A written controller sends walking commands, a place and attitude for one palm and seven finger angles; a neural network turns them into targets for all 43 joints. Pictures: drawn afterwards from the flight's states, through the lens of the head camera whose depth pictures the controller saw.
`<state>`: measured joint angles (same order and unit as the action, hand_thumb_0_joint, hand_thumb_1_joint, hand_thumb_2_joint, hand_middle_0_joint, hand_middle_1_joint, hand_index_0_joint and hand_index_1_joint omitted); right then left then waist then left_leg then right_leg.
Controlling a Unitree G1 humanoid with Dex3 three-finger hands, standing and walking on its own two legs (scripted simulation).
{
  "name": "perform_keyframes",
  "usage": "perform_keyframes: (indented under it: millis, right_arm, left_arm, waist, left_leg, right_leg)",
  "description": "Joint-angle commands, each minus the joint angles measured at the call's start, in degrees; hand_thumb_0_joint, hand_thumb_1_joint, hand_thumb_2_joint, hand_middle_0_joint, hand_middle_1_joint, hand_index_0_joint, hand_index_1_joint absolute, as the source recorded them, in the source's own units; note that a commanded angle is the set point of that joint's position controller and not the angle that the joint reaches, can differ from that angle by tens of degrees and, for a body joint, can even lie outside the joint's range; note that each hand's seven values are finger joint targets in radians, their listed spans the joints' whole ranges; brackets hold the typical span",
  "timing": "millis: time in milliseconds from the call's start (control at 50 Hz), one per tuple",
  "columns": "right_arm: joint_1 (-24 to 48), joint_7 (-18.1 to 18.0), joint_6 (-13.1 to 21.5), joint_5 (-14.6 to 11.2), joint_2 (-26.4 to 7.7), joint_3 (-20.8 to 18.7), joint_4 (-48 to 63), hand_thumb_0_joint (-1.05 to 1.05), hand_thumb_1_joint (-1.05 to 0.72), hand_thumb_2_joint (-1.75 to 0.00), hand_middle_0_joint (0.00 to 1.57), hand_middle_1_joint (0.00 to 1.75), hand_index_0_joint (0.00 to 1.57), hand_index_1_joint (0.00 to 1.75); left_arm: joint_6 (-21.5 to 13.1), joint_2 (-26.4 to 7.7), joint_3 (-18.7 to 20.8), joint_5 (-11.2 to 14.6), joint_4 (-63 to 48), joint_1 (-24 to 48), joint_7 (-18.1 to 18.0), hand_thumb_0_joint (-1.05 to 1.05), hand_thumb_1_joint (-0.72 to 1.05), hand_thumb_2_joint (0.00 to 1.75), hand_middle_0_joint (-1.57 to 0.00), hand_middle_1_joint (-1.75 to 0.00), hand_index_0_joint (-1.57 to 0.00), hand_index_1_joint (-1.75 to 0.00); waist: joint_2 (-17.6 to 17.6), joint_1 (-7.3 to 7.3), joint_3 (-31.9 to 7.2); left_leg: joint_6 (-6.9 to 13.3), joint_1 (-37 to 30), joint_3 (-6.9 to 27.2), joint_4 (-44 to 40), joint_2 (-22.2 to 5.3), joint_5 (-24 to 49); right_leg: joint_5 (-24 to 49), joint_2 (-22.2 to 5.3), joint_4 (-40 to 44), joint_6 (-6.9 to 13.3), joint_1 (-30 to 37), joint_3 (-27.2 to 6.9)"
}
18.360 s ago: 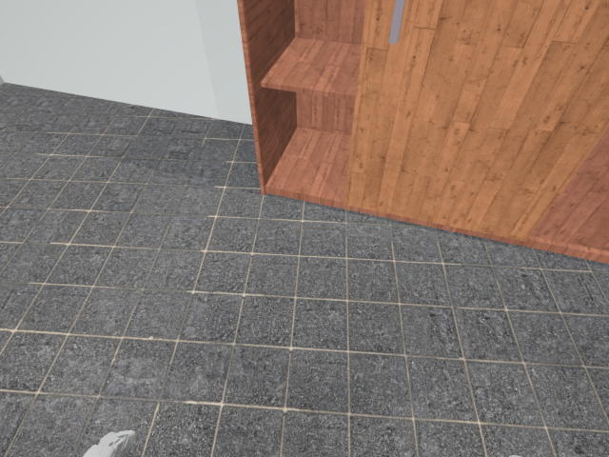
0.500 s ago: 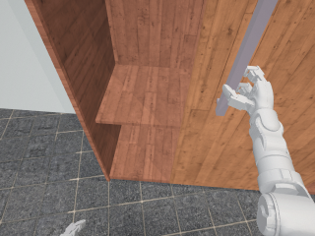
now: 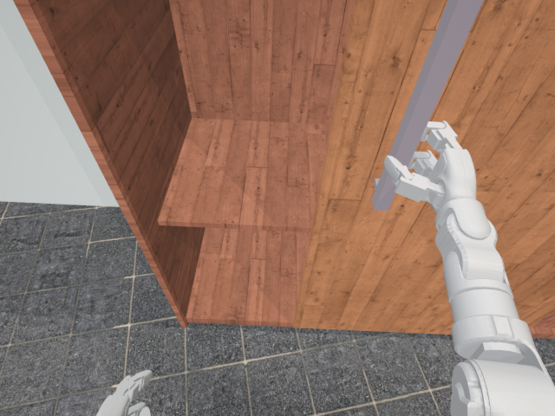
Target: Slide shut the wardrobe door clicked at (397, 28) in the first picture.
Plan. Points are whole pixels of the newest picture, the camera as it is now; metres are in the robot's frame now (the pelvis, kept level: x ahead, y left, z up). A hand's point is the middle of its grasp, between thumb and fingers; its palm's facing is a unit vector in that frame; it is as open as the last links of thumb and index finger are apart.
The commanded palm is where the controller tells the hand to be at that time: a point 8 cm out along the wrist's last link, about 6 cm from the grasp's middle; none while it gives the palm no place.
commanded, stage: tug the door sideways, standing still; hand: right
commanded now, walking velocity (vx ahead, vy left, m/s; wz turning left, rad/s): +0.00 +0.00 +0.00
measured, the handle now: (409, 117) +0.49 -0.13 +0.20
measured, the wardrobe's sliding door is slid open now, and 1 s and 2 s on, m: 0.39 0.38 0.37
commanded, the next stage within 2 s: step sideways, sliding the door along in 0.72 s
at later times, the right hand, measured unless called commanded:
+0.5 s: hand (397, 177) +0.42 -0.13 +0.14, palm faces +0.06 +1.00 -0.04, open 7.8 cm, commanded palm +0.39 -0.12 +0.14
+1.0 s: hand (400, 177) +0.42 -0.13 +0.14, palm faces +0.04 +0.98 -0.17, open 8.0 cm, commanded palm +0.40 -0.15 +0.14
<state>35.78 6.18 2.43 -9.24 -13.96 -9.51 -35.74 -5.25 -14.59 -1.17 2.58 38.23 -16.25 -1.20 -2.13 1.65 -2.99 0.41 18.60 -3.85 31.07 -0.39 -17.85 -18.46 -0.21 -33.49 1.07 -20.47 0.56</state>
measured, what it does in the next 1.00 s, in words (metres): stands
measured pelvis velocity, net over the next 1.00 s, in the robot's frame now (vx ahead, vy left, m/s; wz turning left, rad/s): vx -0.01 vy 0.00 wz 0.01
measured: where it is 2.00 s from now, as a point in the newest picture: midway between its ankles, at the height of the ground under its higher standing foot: outside the picture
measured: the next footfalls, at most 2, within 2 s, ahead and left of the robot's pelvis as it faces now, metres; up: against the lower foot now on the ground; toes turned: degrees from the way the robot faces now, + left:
left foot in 1.66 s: +0.15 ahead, +0.28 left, +0.00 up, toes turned -4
right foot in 1.82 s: +0.06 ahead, -0.02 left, +0.00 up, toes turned -16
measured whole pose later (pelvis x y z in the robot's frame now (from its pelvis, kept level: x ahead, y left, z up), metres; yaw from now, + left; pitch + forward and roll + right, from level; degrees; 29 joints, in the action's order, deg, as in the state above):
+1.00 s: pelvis -0.01 +0.00 +0.00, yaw +0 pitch +4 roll +0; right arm 38.3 -2.7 7.4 -5.0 -14.3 -2.6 -34.1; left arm -4.9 -12.5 -1.1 1.3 37.7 -12.2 -2.7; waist -1.9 -0.5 2.6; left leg 0.0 20.2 -2.4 35.9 -1.3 -18.5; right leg -18.3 0.7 -34.5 1.5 -20.0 1.3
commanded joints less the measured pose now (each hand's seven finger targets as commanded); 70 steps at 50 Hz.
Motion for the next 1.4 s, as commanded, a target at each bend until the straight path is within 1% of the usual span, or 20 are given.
perform_keyframes:
  millis: [0,340,420,780,800,820,840,880,960,1040,1100,1120,1180,1200,1260,1300,1320,1340,1360,1380]
  right_arm:
    - [28.19,-0.95,2.88,-0.19,-0.79,3.66,12.15,0.00,-0.90,-0.90,0.45,1.40,0.45,1.40]
    - [33.40,-3.33,7.23,1.19,13.02,17.86,12.36,0.00,-0.90,-0.90,0.45,1.40,0.45,1.40]
    - [34.38,-3.79,7.44,0.68,11.42,17.25,11.96,0.00,-0.90,-0.90,0.45,1.40,0.45,1.40]
    - [32.71,-3.61,6.79,1.13,14.08,18.73,13.42,0.00,-0.90,-0.90,0.45,1.40,0.45,1.40]
    - [36.86,-3.88,7.02,1.29,12.31,17.63,15.69,0.00,-0.90,-0.90,0.45,1.40,0.45,1.40]
    - [40.48,-9.39,10.03,5.46,-22.07,-5.99,18.06,0.00,-0.90,-0.90,0.45,1.40,0.45,1.40]
    - [39.71,-8.99,10.71,6.00,-10.09,4.34,18.90,0.00,-0.90,-0.90,0.45,1.40,0.45,1.40]
    - [32.51,-8.24,10.19,5.55,-0.06,10.33,16.78,0.00,-0.90,-0.90,0.45,1.40,0.45,1.40]
    - [31.08,-8.38,9.70,5.56,-1.58,9.30,17.69,0.00,-0.90,-0.90,0.45,1.40,0.45,1.40]
    - [31.24,-9.16,8.76,5.32,-2.01,8.82,18.38,0.00,-0.90,-0.90,0.45,1.40,0.45,1.40]
    - [31.18,-9.11,8.78,5.39,0.28,10.98,19.92,0.00,-0.90,-0.90,0.45,1.40,0.45,1.40]
    - [30.08,-9.11,8.54,5.78,-0.51,10.97,19.78,0.00,-0.90,-0.90,0.45,1.40,0.45,1.40]
    - [30.40,-9.11,7.58,5.78,0.72,11.67,18.06,0.00,-0.90,-0.90,0.45,1.40,0.45,1.40]
    - [30.51,-9.15,8.11,5.88,1.72,12.30,18.10,0.00,-0.90,-0.90,0.45,1.40,0.45,1.40]
    - [31.97,-8.89,9.30,6.63,6.81,17.33,21.72,0.00,-0.90,-0.90,0.45,1.40,0.45,1.40]
    - [32.14,-8.82,10.46,6.12,9.34,20.22,25.38,0.00,-0.90,-0.90,0.45,1.40,0.45,1.40]
    - [32.20,-8.68,10.78,5.50,9.71,21.49,28.09,0.00,-0.90,-0.90,0.45,1.40,0.45,1.40]
    - [32.28,-8.13,10.80,4.52,11.75,23.45,30.15,0.00,-0.90,-0.90,0.45,1.40,0.45,1.40]
    - [32.39,-7.85,10.33,4.41,11.86,23.13,29.53,0.00,-0.90,-0.90,0.45,1.40,0.45,1.40]
    - [32.94,-7.70,9.96,4.76,11.81,23.28,30.95,0.00,-0.90,-0.90,0.45,1.40,0.45,1.40]
  left_arm:
    - [-2.29,-6.66,2.85,0.03,-5.50,-1.60,0.25,0.00,0.90,0.90,-0.20,-0.30,-0.20,-0.30]
    - [-5.11,-6.25,2.77,-0.28,-3.82,-0.42,1.61,0.00,0.90,0.90,-0.20,-0.30,-0.20,-0.30]
    - [-6.06,-6.98,2.81,-0.09,-3.54,-0.33,1.53,0.00,0.90,0.90,-0.20,-0.30,-0.20,-0.30]
    - [-6.71,-6.14,2.62,-0.35,-3.44,-0.18,2.02,0.00,0.90,0.90,-0.20,-0.30,-0.20,-0.30]
    - [-6.74,-6.34,2.58,-0.40,-3.41,-0.21,1.90,0.00,0.90,0.90,-0.20,-0.30,-0.20,-0.30]
    - [-4.63,-8.49,2.46,0.08,-5.14,-0.07,-0.28,0.00,0.90,0.90,-0.20,-0.30,-0.20,-0.30]
    - [-3.32,-6.31,1.99,-0.56,-5.14,3.31,-1.01,0.00,0.90,0.90,-0.20,-0.30,-0.20,-0.30]
    - [-2.39,-4.94,2.17,-0.62,-6.59,4.17,-1.80,0.00,0.90,0.90,-0.20,-0.30,-0.20,-0.30]
    - [-0.25,-5.58,3.25,-1.63,-7.03,4.53,-2.09,0.00,0.90,0.90,-0.20,-0.30,-0.20,-0.30]
    - [1.57,-5.42,3.12,-1.31,-7.69,6.09,-2.23,0.00,0.90,0.90,-0.20,-0.30,-0.20,-0.30]
    - [2.41,-5.23,2.93,-0.62,-8.61,6.61,-2.19,0.00,0.90,0.90,-0.20,-0.30,-0.20,-0.30]
    - [2.65,-5.63,3.33,-0.41,-8.63,6.27,-2.30,0.00,0.90,0.90,-0.20,-0.30,-0.20,-0.30]
    - [3.09,-4.20,3.63,0.47,-7.79,8.53,-2.61,0.00,0.90,0.90,-0.20,-0.30,-0.20,-0.30]
    - [2.69,-4.15,3.68,0.24,-7.50,9.19,-2.88,0.00,0.90,0.90,-0.20,-0.30,-0.20,-0.30]
    - [2.53,-2.44,2.47,-0.63,-6.84,9.63,-2.87,0.00,0.90,0.90,-0.20,-0.30,-0.20,-0.30]
    - [3.10,-2.71,2.88,-0.84,-6.49,8.31,-3.06,0.00,0.90,0.90,-0.20,-0.30,-0.20,-0.30]
    - [3.08,-5.16,4.07,-1.03,-7.20,8.18,-3.00,0.00,0.90,0.90,-0.20,-0.30,-0.20,-0.30]
    - [3.65,-5.75,4.51,-0.92,-8.70,8.29,-1.75,0.00,0.90,0.90,-0.20,-0.30,-0.20,-0.30]
    - [3.59,-4.73,3.61,-0.60,-9.24,9.63,0.05,0.00,0.90,0.90,-0.20,-0.30,-0.20,-0.30]
    - [3.79,-4.60,3.89,-0.61,-9.21,9.89,0.27,0.00,0.90,0.90,-0.20,-0.30,-0.20,-0.30]
  waist:
    - [-0.43,3.80,-19.67]
    - [-0.85,5.51,-18.06]
    - [2.52,4.97,-17.94]
    - [0.60,5.02,-18.58]
    - [-1.18,5.43,-19.43]
    - [-2.92,0.05,-14.07]
    - [0.69,1.08,-15.32]
    - [1.00,1.30,-15.29]
    - [-6.59,1.77,-16.04]
    - [-5.88,1.32,-13.41]
    - [-2.45,1.08,-14.80]
    - [3.06,0.71,-15.96]
    - [20.78,-0.23,-10.18]
    - [17.07,-0.71,-8.94]
    - [6.84,0.43,-8.14]
    - [2.64,3.08,-11.96]
    - [-5.80,3.63,-13.22]
    - [-14.67,2.17,-15.67]
    - [-9.11,0.81,-16.19]
    - [-4.44,1.19,-12.07]
  left_leg:
    - [0.96,-0.35,0.49,-1.24,2.09,24.92]
    - [1.41,5.66,-0.18,-0.57,2.10,16.02]
    - [1.53,4.83,-0.24,-0.95,1.97,15.60]
    - [1.27,5.06,-0.55,0.20,2.06,18.89]
    - [1.29,5.34,-0.48,0.11,2.00,19.02]
    - [1.20,0.15,2.86,-1.69,-2.15,14.18]
    - [0.35,-2.74,2.29,-2.03,-1.78,14.00]
    - [-0.36,-1.26,1.21,0.56,-0.90,14.70]
    - [-0.41,6.82,2.36,9.95,0.70,0.70]
    - [0.51,7.25,3.99,9.26,0.86,-8.33]
    - [1.59,-6.15,3.68,-1.98,0.23,6.10]
    - [2.58,-13.06,5.29,-5.06,-1.94,15.03]
    - [10.51,-19.18,18.17,-10.54,-13.37,30.07]
    - [11.55,-21.26,18.42,-8.66,-14.88,38.87]
    - [9.54,-22.38,12.36,-2.45,-13.29,46.22]
    - [5.65,-13.63,5.65,8.04,-9.12,38.79]
    - [1.79,0.39,2.57,19.10,-4.16,22.95]
    - [-0.04,15.47,5.06,30.87,-0.21,-9.35]
    - [1.23,16.04,11.42,39.25,-0.36,-12.46]
    - [1.24,20.78,11.85,38.48,-1.95,-11.77]
  right_leg:
    - [27.80,0.28,0.39,0.13,15.66,-2.23]
    - [20.70,-0.25,0.88,-0.31,17.24,-4.85]
    - [19.26,0.11,1.33,-0.29,15.85,-5.22]
    - [25.70,-0.13,0.36,-0.57,17.69,-5.28]
    - [25.86,0.02,0.38,-0.68,18.68,-5.48]
    - [21.54,-3.07,2.82,1.65,12.54,-5.57]
    - [19.19,-3.15,4.39,1.79,12.83,-5.21]
    - [23.36,-5.63,3.86,2.55,15.09,-6.44]
    - [35.79,-13.55,4.12,5.65,24.48,-14.21]
    - [31.06,-16.44,4.14,7.93,24.69,-17.34]
    - [30.06,-12.88,-2.79,5.46,18.00,-9.99]
    - [25.95,-9.94,-6.85,3.69,12.29,-5.99]
    - [-7.80,-0.92,-23.94,-0.20,-3.86,-0.18]
    - [-10.96,-1.19,-27.41,-0.09,-6.65,-0.86]
    - [-6.72,-3.90,-10.82,0.57,-2.75,-0.50]
    - [15.33,-6.37,7.91,0.92,15.23,0.74]
    - [36.24,-14.98,12.38,4.21,29.04,-7.92]
    - [57.89,-26.92,6.60,10.49,40.17,-23.33]
    - [48.65,-29.22,6.05,12.57,39.21,-24.46]
    - [48.22,-29.00,5.32,13.12,39.27,-21.39]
